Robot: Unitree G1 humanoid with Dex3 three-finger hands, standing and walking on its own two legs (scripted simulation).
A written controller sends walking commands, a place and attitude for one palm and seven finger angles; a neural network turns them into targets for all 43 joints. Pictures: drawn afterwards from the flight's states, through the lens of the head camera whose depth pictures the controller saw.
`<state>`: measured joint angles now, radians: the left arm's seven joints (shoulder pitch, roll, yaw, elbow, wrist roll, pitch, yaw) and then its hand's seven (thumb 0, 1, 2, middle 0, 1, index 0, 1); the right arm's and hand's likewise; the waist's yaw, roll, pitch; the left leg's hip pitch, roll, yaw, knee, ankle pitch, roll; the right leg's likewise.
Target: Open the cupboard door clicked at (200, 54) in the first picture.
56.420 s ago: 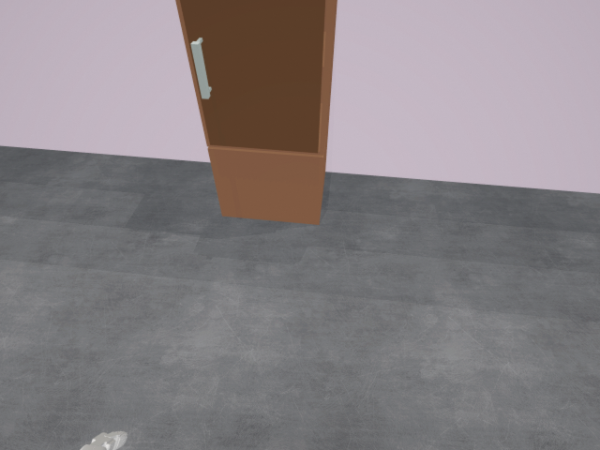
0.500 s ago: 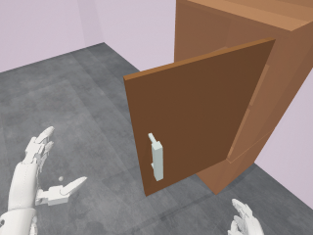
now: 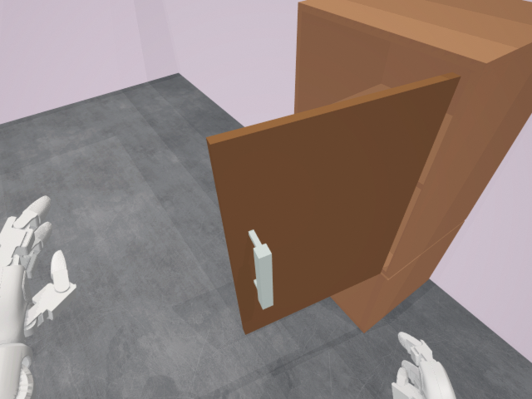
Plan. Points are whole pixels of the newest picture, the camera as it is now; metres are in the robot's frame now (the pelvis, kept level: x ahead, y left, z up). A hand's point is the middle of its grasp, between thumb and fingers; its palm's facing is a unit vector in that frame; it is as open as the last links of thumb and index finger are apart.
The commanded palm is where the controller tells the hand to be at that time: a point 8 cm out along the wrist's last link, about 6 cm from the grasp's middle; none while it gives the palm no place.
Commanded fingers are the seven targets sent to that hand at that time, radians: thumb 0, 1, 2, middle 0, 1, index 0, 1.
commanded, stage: draw the hand back to the body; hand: left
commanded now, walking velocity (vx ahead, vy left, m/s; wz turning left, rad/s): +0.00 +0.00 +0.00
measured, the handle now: (259, 270) +0.35 +0.07 -0.04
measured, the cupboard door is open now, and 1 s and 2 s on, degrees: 79 79 79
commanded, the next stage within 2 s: step back with the hand held close in 0.16 s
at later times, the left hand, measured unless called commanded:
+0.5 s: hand (77, 286) +0.19 +0.25 +0.15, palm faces +0.37 -0.79 -0.49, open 7.4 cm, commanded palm +0.13 +0.29 +0.17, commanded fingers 0.00 0.90 0.90 -0.20 -0.30 -0.20 -0.30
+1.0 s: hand (7, 356) +0.11 +0.28 +0.15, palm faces +0.46 -0.76 -0.47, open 7.4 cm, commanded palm +0.05 +0.31 +0.17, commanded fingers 0.00 0.90 0.90 -0.20 -0.30 -0.20 -0.30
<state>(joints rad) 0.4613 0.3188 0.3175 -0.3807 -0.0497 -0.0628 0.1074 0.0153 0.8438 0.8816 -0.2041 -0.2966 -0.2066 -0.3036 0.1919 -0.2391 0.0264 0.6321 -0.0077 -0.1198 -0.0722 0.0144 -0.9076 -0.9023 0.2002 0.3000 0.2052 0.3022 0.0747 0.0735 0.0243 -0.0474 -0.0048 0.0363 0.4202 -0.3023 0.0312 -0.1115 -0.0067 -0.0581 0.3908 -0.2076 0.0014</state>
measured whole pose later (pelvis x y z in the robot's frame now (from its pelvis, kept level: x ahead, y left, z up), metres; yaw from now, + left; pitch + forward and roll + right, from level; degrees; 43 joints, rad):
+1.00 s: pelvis -0.09 +0.01 -0.02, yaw +0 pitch -2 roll -1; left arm 0.50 0.38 0.42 -0.49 0.01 -0.20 0.15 0.02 0.88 0.90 -0.21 -0.30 -0.21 -0.30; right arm 0.21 -0.23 0.01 0.56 -0.01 -0.07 -0.09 0.01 -0.91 -0.90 0.20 0.30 0.21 0.30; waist 0.02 0.00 0.04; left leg -0.36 -0.02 0.06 0.66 -0.31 0.07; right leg -0.39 -0.03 -0.03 0.56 -0.14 0.02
